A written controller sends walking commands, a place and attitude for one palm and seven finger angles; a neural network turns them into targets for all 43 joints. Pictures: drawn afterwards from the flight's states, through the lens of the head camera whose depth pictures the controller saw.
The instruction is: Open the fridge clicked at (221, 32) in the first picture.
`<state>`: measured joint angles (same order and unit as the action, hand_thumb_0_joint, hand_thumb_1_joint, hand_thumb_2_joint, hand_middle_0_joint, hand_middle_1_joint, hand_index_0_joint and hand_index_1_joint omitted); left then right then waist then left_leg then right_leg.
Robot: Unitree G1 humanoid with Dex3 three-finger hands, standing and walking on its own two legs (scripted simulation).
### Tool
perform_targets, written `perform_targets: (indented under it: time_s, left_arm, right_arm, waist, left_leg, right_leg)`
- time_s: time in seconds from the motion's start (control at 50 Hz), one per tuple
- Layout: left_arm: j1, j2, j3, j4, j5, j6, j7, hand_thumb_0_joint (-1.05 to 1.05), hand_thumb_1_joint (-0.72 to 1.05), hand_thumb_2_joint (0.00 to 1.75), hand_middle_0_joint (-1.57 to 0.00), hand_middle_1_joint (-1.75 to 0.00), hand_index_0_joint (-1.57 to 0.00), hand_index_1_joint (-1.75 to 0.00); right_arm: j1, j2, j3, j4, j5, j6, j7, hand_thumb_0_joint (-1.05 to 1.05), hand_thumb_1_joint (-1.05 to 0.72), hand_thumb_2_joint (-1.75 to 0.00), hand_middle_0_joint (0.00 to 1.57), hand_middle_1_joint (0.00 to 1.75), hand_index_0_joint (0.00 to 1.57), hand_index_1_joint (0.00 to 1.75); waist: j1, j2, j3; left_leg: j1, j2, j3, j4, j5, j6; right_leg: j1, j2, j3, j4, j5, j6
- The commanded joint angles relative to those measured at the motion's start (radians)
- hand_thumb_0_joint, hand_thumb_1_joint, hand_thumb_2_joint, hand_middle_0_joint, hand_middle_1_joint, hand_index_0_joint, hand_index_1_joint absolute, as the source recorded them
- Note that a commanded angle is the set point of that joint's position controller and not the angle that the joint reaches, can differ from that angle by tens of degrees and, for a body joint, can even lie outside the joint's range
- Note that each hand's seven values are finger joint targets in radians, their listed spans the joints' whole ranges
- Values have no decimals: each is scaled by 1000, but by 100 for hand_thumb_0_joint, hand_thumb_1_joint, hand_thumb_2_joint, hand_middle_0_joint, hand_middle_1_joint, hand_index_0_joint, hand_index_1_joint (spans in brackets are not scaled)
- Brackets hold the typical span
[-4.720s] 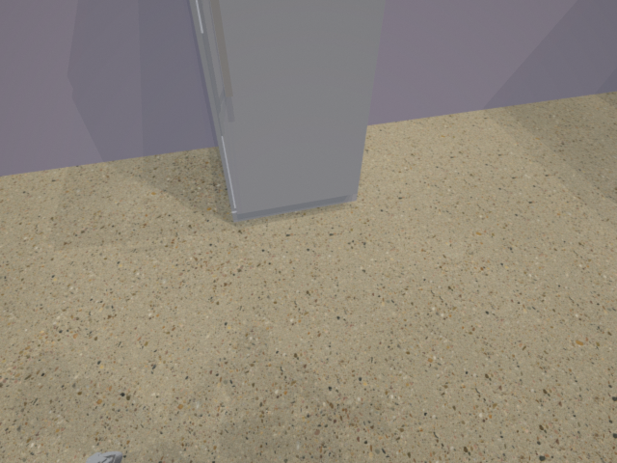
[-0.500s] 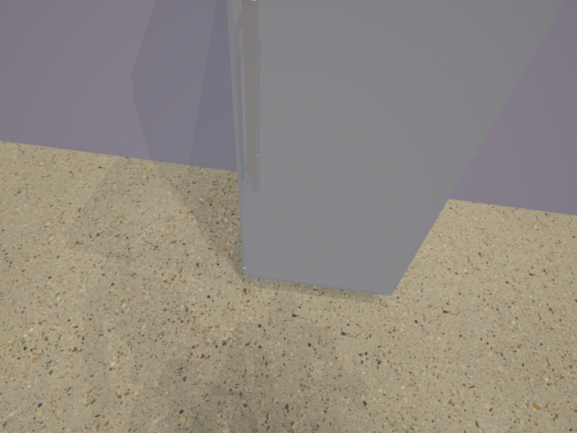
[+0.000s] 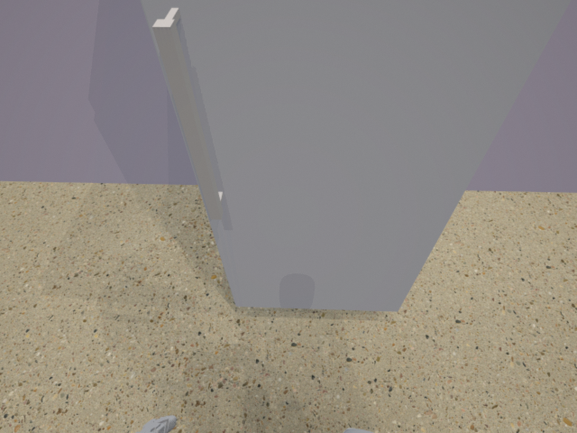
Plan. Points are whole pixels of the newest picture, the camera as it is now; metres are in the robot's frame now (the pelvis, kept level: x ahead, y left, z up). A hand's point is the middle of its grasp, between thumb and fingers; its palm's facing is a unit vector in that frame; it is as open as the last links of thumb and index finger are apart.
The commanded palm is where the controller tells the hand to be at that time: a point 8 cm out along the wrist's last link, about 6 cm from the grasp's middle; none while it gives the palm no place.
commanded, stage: come to a stop and stand still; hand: left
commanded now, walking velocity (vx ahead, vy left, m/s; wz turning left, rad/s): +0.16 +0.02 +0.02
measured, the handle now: (199, 135) +0.55 +0.17 +0.10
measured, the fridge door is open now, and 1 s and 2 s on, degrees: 0 0 0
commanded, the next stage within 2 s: look again from close up in 1.54 s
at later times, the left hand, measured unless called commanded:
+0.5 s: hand out of the picture +0.08 +0.21 -0.16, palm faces +0.02 -0.97 -0.25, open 7.3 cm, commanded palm none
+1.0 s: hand out of the picture +0.02 +0.19 -0.16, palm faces +0.06 -0.97 -0.22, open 7.3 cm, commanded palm none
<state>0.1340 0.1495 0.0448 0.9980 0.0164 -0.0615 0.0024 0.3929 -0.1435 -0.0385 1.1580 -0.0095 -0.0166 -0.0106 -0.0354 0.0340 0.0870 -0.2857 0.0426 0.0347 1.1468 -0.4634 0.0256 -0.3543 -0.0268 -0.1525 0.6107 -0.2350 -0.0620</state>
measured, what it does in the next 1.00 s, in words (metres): steps on the spot: left foot, then right foot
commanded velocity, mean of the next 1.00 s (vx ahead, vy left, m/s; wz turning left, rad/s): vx -0.06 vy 0.03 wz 0.00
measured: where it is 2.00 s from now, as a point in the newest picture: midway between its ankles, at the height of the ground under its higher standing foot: outside the picture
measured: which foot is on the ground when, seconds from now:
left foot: up 0.00-0.20, down 0.22-0.56, up 0.58-0.94, down 0.96-1.00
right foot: down 0.00-0.28, up 0.30-0.54, down 0.56-1.00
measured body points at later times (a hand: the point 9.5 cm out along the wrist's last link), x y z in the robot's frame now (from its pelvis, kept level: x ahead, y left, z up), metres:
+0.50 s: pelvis +0.05 +0.01 +0.01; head +0.09 +0.00 +0.46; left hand +0.08 +0.26 -0.14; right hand +0.14 -0.22 -0.14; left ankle +0.12 +0.14 -0.72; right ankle +0.02 -0.11 -0.69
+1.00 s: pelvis +0.01 +0.00 +0.01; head +0.03 +0.00 +0.46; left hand +0.02 +0.24 -0.14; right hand +0.01 -0.24 -0.14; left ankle -0.03 +0.13 -0.73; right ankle +0.04 -0.12 -0.72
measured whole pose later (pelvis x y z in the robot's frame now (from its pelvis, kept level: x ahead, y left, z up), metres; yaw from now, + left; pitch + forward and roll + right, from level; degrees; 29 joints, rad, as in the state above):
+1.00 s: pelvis +0.01 +0.00 +0.01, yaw -1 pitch +0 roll +0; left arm 0.25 0.17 0.04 1.08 0.01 0.02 0.03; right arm 0.28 -0.19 -0.03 1.10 -0.01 0.01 -0.02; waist 0.03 0.00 0.04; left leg -0.15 0.03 0.03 0.44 -0.29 -0.02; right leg -0.28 -0.05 -0.09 0.48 -0.21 0.00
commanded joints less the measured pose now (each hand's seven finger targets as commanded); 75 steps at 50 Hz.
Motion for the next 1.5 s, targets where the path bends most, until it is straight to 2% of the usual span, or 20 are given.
perform_targets:
  time_s: [0.0, 0.1, 0.16, 0.2, 0.26, 0.36, 0.46, 0.5, 0.52, 0.54, 0.56, 0.58, 0.64, 0.82, 0.88, 0.92, 0.94, 1.0, 1.2, 1.48]
  left_arm:
    - [98, 115, 22, -4, 7, 0, 24, 0, 90, 90, -20, -30, -20, -30]
    - [99, 125, 15, 6, 6, 16, 27, 0, 90, 90, -20, -30, -20, -30]
    - [95, 125, 8, 21, -4, 37, 32, 0, 90, 90, -20, -30, -20, -30]
    - [154, 92, 5, 14, -10, 59, 35, 0, 90, 90, -20, -30, -20, -30]
    - [175, 106, 5, 18, -8, 83, 34, 0, 90, 90, -20, -30, -20, -30]
    - [164, 106, 22, -6, 0, 93, 29, 0, 90, 90, -20, -30, -20, -30]
    - [198, 85, 25, -28, 0, 93, 25, 0, 90, 90, -20, -30, -20, -30]
    - [265, 85, 24, -9, 3, 86, 26, 0, 90, 90, -20, -30, -20, -30]
    - [265, 124, 24, -7, 12, 77, 31, 0, 90, 90, -20, -30, -20, -30]
    - [212, 192, 24, -19, 16, 66, 34, 0, 90, 90, -20, -30, -20, -30]
    - [181, 216, 25, -38, 13, 64, 32, 0, 90, 90, -20, -30, -20, -30]
    - [148, 212, 24, -38, 15, 60, 33, 0, 90, 90, -20, -30, -20, -30]
    - [95, 181, 15, -35, 11, 53, 28, 0, 90, 90, -20, -30, -20, -30]
    - [214, 204, 39, 17, 12, 50, 33, 0, 90, 90, -20, -30, -20, -30]
    - [156, 182, 33, 30, 1, 54, 35, 0, 90, 90, -20, -30, -20, -30]
    - [141, 125, 15, 30, -10, 60, 30, 0, 90, 90, -20, -30, -20, -30]
    - [140, 102, 9, 30, -8, 62, 27, 0, 90, 90, -20, -30, -20, -30]
    - [120, 98, -3, 66, -3, 68, 24, 0, 90, 90, -20, -30, -20, -30]
    - [184, 83, -26, 134, -2, 62, 29, 0, 90, 90, -20, -30, -20, -30]
    - [208, 67, -26, 142, -4, 51, 37, 0, 90, 90, -20, -30, -20, -30]
  right_arm:
    - [36, -21, -11, -78, -14, -3, 1, 0, -90, -90, 20, 30, 20, 30]
    - [4, 6, 15, -86, -4, 0, -5, 0, -90, -90, 20, 30, 20, 30]
    - [-8, -32, 9, -78, 2, -1, -10, 0, -90, -90, 20, 30, 20, 30]
    - [-61, -121, -6, -109, -2, -8, -17, 0, -90, -90, 20, 30, 20, 30]
    - [-147, -163, -17, -140, -2, 5, -33, 0, -90, -90, 20, 30, 20, 30]
    - [-163, -213, -54, -169, -14, 27, -45, 0, -90, -90, 20, 30, 20, 30]
    - [-224, -214, -65, -199, -17, 35, -36, 0, -90, -90, 20, 30, 20, 30]
    - [-242, -200, -64, -205, -8, 40, -24, 0, -90, -90, 20, 30, 20, 30]
    - [-231, -149, -57, -206, 1, 41, -16, 0, -90, -90, 20, 30, 20, 30]
    - [-228, -77, -39, -224, 8, 45, -4, 0, -90, -90, 20, 30, 20, 30]
    - [-259, -82, -34, -230, 3, 53, 2, 0, -90, -90, 20, 30, 20, 30]
    - [-289, -81, -33, -226, -2, 64, 3, 0, -90, -90, 20, 30, 20, 30]
    - [-207, -104, -31, -165, -7, 56, 12, 0, -90, -90, 20, 30, 20, 30]
    - [-164, -94, -12, -165, -6, 30, 1, 0, -90, -90, 20, 30, 20, 30]
    - [-57, -74, -1, -117, -2, 17, -8, 0, -90, -90, 20, 30, 20, 30]
    - [-27, -117, -1, -91, -8, 4, -14, 0, -90, -90, 20, 30, 20, 30]
    - [-46, -143, 0, -100, -8, 4, -18, 0, -90, -90, 20, 30, 20, 30]
    - [-93, -130, 8, -88, -4, 1, -20, 0, -90, -90, 20, 30, 20, 30]
    - [-43, -94, 18, -49, 2, -6, -28, 0, -90, -90, 20, 30, 20, 30]
    - [-3, -70, 20, -25, 4, -18, -35, 0, -90, -90, 20, 30, 20, 30]
  waist:
    - [6, -114, -40]
    - [20, -127, -103]
    - [8, -121, -116]
    - [43, 49, -91]
    - [50, 227, -62]
    - [20, 119, -158]
    - [36, 127, -186]
    - [66, 83, -198]
    - [64, -50, -161]
    - [39, -261, -106]
    - [66, -231, -76]
    - [66, -268, -28]
    - [37, -190, 10]
    - [101, -169, -83]
    - [50, -177, -123]
    - [47, -17, -111]
    - [58, 16, -102]
    - [65, 81, -40]
    - [53, -24, 15]
    - [45, -25, -13]
  left_leg:
    - [-141, 86, -18, -43, 91, -29]
    - [-15, 28, 35, -437, 176, -65]
    - [131, 36, 20, -692, 395, -68]
    - [136, 176, -100, -742, 734, -1]
    - [72, 265, -169, -827, 864, 99]
    - [274, 317, -159, -735, 1082, 179]
    - [186, 278, -113, -730, 855, 138]
    - [81, 213, -72, -684, 582, 78]
    - [-8, 129, -31, -613, 341, 22]
    - [-112, 12, 44, -538, 68, -43]
    - [-57, 0, 8, -437, -18, -46]
    - [-57, 9, -34, -369, -33, -39]
    - [-89, 9, -40, -303, 86, -35]
    - [-85, -6, -8, -504, 32, -56]
    - [120, -16, 10, -765, 195, -47]
    - [212, 78, -84, -820, 320, -10]
    - [149, 136, -121, -823, 327, 13]
    - [20, 119, -112, -894, 244, 4]
    - [53, 82, -74, -891, 252, -8]
    - [103, 79, -44, -854, 379, -10]
  right_leg:
    - [22, -282, 238, -397, 117, -113]
    - [89, -200, 145, -302, 387, -94]
    - [85, -162, 122, -194, 323, -31]
    - [55, -78, 99, -131, 116, 49]
    - [91, -31, 73, 45, -162, 83]
    - [-92, -11, 133, 298, -323, 83]
    - [25, -9, 113, 108, -229, 78]
    - [177, -8, 90, -127, 1, 81]
    - [212, -74, 175, -266, 67, 71]
    - [164, -255, 387, -343, 48, -4]
    - [20, -324, 407, -408, -52, -73]
    - [-58, -310, 450, -436, -167, -86]
    - [-11, -244, 377, -420, -178, -66]
    - [256, -290, 375, -335, 158, -114]
    - [181, -224, 297, -277, 132, -52]
    - [69, -107, 197, -209, 29, 24]
    - [93, -78, 152, -211, 22, 49]
    - [185, -64, 113, -192, 61, 75]
    - [176, -83, 147, -241, 119, 70]
    - [196, -90, 152, -233, 198, 60]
